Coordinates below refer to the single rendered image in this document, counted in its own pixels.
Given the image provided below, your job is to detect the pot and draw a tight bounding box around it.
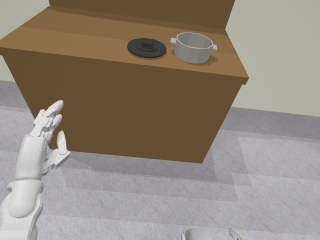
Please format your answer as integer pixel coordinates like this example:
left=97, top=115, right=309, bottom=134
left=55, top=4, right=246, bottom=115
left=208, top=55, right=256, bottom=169
left=170, top=32, right=218, bottom=64

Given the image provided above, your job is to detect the table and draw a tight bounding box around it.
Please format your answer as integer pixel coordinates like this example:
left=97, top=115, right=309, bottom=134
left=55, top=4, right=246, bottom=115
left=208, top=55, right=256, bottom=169
left=0, top=0, right=249, bottom=164

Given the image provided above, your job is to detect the lid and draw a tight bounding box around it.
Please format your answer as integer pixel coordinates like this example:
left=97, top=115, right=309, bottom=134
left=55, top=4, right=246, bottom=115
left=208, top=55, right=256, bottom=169
left=127, top=38, right=167, bottom=58

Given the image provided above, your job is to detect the knob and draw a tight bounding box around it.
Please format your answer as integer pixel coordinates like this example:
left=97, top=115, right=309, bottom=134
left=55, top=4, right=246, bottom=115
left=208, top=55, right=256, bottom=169
left=141, top=38, right=154, bottom=47

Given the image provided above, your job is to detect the left robot hand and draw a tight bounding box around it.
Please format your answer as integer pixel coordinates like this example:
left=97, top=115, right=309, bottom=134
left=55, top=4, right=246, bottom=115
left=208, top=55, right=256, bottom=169
left=15, top=100, right=70, bottom=181

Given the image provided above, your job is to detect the robot left forearm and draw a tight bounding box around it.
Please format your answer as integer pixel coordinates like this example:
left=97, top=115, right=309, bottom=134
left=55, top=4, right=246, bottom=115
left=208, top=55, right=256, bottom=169
left=0, top=179, right=44, bottom=240

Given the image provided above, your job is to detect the right robot thigh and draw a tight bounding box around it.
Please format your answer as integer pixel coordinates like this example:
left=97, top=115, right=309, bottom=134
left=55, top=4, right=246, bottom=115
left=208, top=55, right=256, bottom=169
left=181, top=228, right=212, bottom=240

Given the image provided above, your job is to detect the right robot hand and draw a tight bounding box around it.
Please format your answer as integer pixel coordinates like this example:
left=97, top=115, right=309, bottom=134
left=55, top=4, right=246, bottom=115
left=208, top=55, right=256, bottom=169
left=228, top=227, right=250, bottom=240

